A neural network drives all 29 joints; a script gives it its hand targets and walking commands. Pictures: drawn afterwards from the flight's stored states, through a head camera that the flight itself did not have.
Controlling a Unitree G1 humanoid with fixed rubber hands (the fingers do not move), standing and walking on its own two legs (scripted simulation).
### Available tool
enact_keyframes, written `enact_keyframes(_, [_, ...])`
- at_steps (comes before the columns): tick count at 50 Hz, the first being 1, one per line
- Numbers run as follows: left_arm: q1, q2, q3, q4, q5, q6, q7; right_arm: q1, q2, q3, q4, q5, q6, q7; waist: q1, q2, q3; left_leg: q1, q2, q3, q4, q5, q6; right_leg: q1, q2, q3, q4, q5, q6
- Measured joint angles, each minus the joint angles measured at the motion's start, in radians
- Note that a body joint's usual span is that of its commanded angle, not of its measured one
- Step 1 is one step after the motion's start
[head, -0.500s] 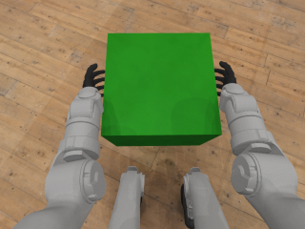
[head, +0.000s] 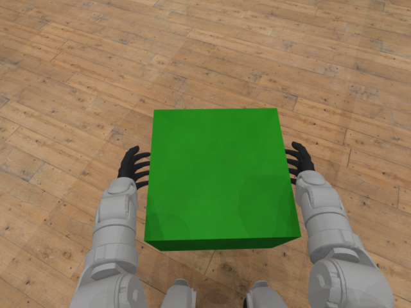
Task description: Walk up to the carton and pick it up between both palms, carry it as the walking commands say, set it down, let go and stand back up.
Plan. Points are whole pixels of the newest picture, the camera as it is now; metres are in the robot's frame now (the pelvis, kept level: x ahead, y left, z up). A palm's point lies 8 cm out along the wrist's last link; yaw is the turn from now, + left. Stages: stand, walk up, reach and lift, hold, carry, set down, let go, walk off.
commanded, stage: reach and lift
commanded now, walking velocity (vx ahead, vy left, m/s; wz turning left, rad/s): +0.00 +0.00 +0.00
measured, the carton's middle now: (216, 182) +0.41 +0.01 -0.11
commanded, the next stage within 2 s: none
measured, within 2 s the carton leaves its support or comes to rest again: neither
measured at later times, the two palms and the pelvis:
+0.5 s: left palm (107, 181) +0.35 +0.20 +0.05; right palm (315, 169) +0.36 -0.16 +0.05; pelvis +0.01 +0.01 +0.05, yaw +0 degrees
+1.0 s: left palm (91, 175) +0.33 +0.20 +0.12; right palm (338, 161) +0.35 -0.17 +0.12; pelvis +0.03 +0.00 +0.07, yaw +1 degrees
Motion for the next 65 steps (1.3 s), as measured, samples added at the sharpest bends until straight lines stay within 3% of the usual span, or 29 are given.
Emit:
enact_keyframes(5, [0.092, -0.014, -0.023, -0.054, 0.001, -0.008, -0.001, 0.090, 0.027, 0.037, -0.070, 0.000, 0.008, 0.000, 0.000, -0.001, -0.002, 0.087, 0.000, 0.000, -0.078, 0.023, 0.000, 0.084, 0.000, 0.008, -0.077, 0.026, 0.000])
enact_keyframes(17, [0.111, -0.016, -0.026, -0.030, 0.025, 0.007, -0.012, 0.109, 0.034, 0.035, -0.074, -0.016, 0.049, -0.001, 0.001, -0.004, 0.029, 0.274, 0.004, 0.000, -0.157, 0.039, 0.008, 0.282, -0.001, 0.008, -0.180, 0.054, 0.000])
enact_keyframes(30, [0.148, -0.033, -0.039, -0.075, 0.027, 0.067, -0.005, 0.138, 0.035, 0.033, -0.081, -0.025, 0.082, 0.011, 0.000, -0.009, 0.075, 0.488, 0.008, 0.000, -0.298, 0.077, 0.008, 0.500, -0.005, 0.008, -0.329, 0.095, 0.000])
enact_keyframes(41, [0.239, -0.047, -0.072, -0.152, 0.027, 0.140, -0.027, 0.227, 0.037, 0.066, -0.139, -0.025, 0.151, 0.040, 0.000, -0.005, 0.086, 0.710, 0.011, 0.000, -0.445, 0.115, 0.008, 0.722, -0.011, 0.008, -0.474, 0.133, -0.001])
enact_keyframes(65, [0.275, -0.052, -0.091, -0.258, 0.027, 0.281, -0.045, 0.259, 0.041, 0.107, -0.248, -0.039, 0.317, 0.057, -0.002, -0.013, 0.144, 0.981, 0.012, 0.000, -0.574, 0.157, 0.013, 1.007, -0.017, 0.008, -0.629, 0.187, -0.002])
